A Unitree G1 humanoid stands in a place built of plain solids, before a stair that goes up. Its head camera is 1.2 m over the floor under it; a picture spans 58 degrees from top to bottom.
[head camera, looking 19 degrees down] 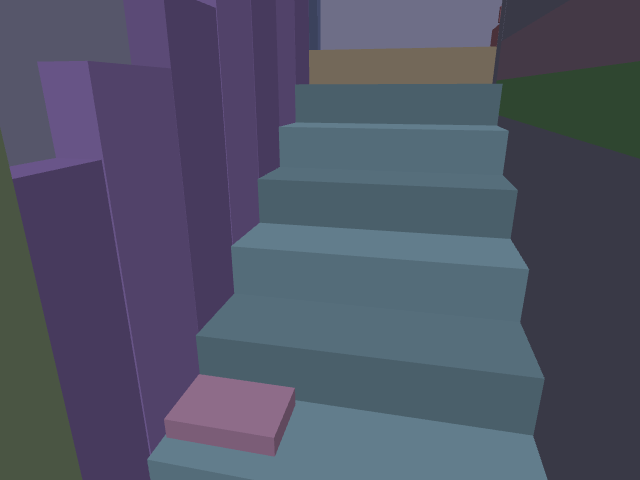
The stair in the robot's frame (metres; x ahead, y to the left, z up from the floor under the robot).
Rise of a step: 0.18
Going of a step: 0.28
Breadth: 0.94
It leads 12 degrees to the right of straight ahead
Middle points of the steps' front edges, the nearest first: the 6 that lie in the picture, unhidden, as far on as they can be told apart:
1.00 -0.10 0.53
1.28 -0.16 0.70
1.56 -0.22 0.88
1.83 -0.28 1.05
2.11 -0.34 1.23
2.39 -0.40 1.41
